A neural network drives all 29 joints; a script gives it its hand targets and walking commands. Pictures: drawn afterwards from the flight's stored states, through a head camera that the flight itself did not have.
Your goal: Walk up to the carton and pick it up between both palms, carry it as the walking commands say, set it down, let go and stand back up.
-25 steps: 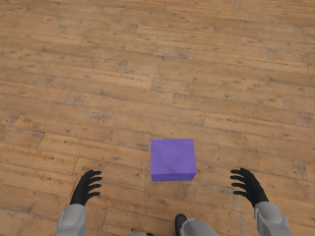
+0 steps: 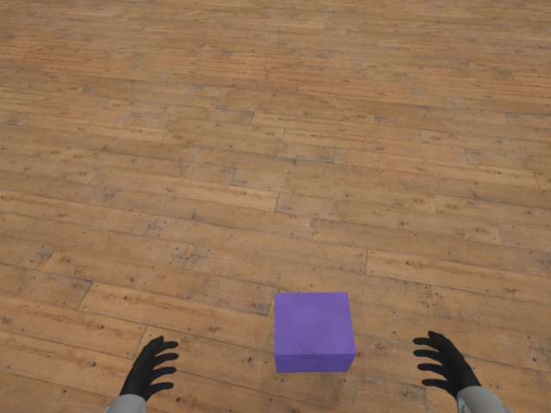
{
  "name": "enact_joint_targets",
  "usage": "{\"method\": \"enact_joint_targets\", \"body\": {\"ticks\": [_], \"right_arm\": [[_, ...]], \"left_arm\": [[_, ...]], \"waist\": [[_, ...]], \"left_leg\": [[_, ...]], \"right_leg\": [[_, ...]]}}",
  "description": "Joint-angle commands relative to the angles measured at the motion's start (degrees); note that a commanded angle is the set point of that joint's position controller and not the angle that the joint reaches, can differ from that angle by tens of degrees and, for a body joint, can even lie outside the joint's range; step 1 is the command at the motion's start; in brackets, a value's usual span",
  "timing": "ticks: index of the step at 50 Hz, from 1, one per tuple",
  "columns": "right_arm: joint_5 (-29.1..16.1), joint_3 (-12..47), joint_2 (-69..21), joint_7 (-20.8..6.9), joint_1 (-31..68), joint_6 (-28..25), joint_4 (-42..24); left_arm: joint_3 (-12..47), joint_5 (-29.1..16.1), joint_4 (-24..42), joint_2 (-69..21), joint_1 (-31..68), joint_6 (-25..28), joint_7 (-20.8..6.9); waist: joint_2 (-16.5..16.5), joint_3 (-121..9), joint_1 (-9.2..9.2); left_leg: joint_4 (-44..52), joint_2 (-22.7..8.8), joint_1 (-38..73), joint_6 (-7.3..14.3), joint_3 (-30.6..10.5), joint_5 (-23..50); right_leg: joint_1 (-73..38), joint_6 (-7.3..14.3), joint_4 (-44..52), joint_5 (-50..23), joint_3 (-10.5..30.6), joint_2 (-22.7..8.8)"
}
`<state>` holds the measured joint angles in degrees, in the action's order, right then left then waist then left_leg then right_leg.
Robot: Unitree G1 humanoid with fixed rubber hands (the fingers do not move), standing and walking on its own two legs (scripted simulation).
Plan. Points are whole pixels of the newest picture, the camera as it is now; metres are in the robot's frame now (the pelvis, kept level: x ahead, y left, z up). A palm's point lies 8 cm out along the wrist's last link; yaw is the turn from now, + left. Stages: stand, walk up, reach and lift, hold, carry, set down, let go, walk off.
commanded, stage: let go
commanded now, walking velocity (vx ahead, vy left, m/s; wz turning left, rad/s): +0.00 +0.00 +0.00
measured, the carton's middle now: (311, 333) +0.44 -0.08 -0.67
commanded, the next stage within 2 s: stand in 0.06 s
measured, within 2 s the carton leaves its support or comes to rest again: neither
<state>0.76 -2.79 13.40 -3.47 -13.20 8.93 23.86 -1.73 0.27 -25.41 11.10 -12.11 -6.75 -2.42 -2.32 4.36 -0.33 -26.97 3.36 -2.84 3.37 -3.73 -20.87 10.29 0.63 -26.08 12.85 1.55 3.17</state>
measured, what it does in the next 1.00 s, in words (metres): stands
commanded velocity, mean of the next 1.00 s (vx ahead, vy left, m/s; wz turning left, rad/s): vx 0.00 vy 0.00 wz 0.00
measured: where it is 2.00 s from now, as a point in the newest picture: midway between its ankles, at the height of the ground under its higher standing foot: outside the picture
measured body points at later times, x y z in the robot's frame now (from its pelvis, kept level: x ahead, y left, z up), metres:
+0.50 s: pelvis +0.02 -0.01 +0.00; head +0.03 -0.02 +0.45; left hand +0.14 +0.30 -0.09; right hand +0.16 -0.30 -0.10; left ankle -0.07 +0.08 -0.74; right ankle +0.01 -0.11 -0.74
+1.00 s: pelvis +0.00 -0.02 +0.00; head +0.00 -0.03 +0.45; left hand +0.11 +0.30 -0.10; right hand +0.13 -0.32 -0.11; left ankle -0.07 +0.08 -0.74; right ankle +0.01 -0.11 -0.74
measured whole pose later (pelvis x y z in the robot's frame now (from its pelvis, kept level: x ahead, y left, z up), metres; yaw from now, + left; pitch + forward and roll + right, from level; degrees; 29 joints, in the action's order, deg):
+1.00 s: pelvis +0.00 -0.02 +0.00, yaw +2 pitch -2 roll +0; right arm 1.5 -0.7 21.7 1.8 -12.2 -0.3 48.6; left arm -1.9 1.6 -55.9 20.4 -6.7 0.2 1.1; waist -1.7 0.6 0.6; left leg -21.9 3.4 -1.8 2.0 -6.1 -18.1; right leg 9.9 1.9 -23.9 12.3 -0.5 2.5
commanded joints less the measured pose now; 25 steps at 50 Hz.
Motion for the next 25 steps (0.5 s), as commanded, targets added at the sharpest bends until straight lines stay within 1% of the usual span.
{"method": "enact_joint_targets", "body": {"ticks": [1, 3, 4, 5, 6, 7, 8, 9, 12, 15, 18, 25], "right_arm": [[0.1, -1.1, 5.9, 1.1, 1.2, 0.6, -6.4], [0.1, -0.4, 5.7, 1.8, 0.9, 1.5, -6.7], [0.9, -2.8, 12.0, 4.0, 1.5, -2.1, 0.1], [1.3, -2.7, 12.0, 4.6, 1.4, -3.8, 0.6], [1.8, -2.4, 11.8, 4.7, 1.9, -5.0, 1.3], [1.9, -2.2, 11.9, 4.5, 2.5, -6.0, 2.0], [1.9, -2.1, 11.9, 4.3, 2.8, -6.7, 2.8], [1.7, -2.1, 12.0, 4.1, 3.4, -7.2, 3.5], [1.3, -2.0, 12.6, 4.1, 2.6, -8.0, 5.8], [1.1, -1.8, 13.6, 4.5, 1.7, -8.3, 8.1], [1.1, -1.5, 14.5, 5.0, 1.4, -8.5, 10.1], [0.8, -0.9, 15.6, 5.4, 1.2, -8.9, 13.9]], "left_arm": [[-1.6, -1.0, 4.8, 6.1, 0.9, 1.4, 0.9], [-1.4, -1.8, 4.5, 6.5, 0.6, 1.4, 1.5], [-3.6, 2.5, -4.0, 13.1, 1.7, 3.0, 2.8], [-3.5, 3.0, -5.0, 14.2, 1.2, 3.9, 3.2], [-3.1, 3.0, -6.0, 13.5, 2.7, 4.6, 3.2], [-3.0, 3.0, -6.7, 13.2, 3.7, 5.1, 3.1], [-3.0, 2.9, -7.6, 13.0, 4.3, 5.5, 3.1], [-3.0, 2.8, -8.6, 13.2, 4.8, 6.0, 3.0], [-3.1, 2.5, -11.1, 13.9, 4.6, 6.7, 2.9], [-2.9, 2.2, -13.4, 14.9, 4.4, 7.0, 3.3], [-2.7, 2.1, -15.6, 16.1, 4.3, 7.1, 3.7], [-2.5, 1.8, -19.6, 17.5, 5.0, 7.4, 4.0]], "waist": [[1.0, -6.3, 0.61], [0.7, -6.6, 0.88], [-1.6, -6.0, 1.12], [-0.6, -4.9, 0.78], [-1.0, -3.3, 0.27], [-1.1, -2.5, 0.35], [-0.5, -2.4, 0.62], [0.3, -3.2, 0.73], [1.0, -6.0, 0.49], [1.4, -7.9, 0.26], [2.0, -8.4, 0.21], [1.9, -8.1, 0.43]], "left_leg": [[3.0, -4.5, -12.7, -3.2, -0.2, 27.4], [1.8, -4.6, -12.5, -3.3, 0.0, 27.8], [1.8, -4.4, -14.3, -4.7, -1.9, 14.6], [2.3, -4.7, -12.2, -4.3, -2.8, 9.7], [3.6, -5.2, -12.2, -3.9, -4.4, 5.4], [4.7, -5.9, -13.0, -3.5, -5.9, 2.5], [5.0, -6.3, -13.7, -3.1, -6.7, 1.8], [4.9, -6.4, -13.5, -2.9, -7.1, 3.8], [2.9, -6.4, -10.5, -3.4, -6.4, 14.0], [1.8, -6.6, -8.1, -3.9, -6.0, 20.3], [1.8, -6.7, -7.2, -3.8, -6.1, 22.9], [3.0, -6.9, -6.7, -3.6, -6.4, 25.1]], "right_leg": [[-14.4, -0.7, -3.1, -17.2, 0.5, -0.9], [-12.8, -0.5, -3.9, -16.7, 0.6, -0.7], [-5.2, -0.5, -2.6, -10.4, 2.0, -5.7], [-2.0, 0.0, -1.8, -6.5, 3.1, -5.9], [1.0, 0.1, -1.3, -1.6, 3.4, -5.6], [1.9, 0.1, -1.1, 1.1, 3.4, -5.3], [1.7, 0.0, -1.2, 0.8, 3.4, -5.1], [0.8, 0.2, -1.3, -1.6, 3.6, -5.2], [-1.1, 0.6, -2.0, -9.8, 4.2, -6.1], [-2.4, 1.1, -2.1, -14.5, 4.7, -7.0], [-3.8, 1.4, -1.8, -16.9, 5.1, -7.6], [-6.3, 1.6, -0.6, -19.9, 5.4, -8.3]]}}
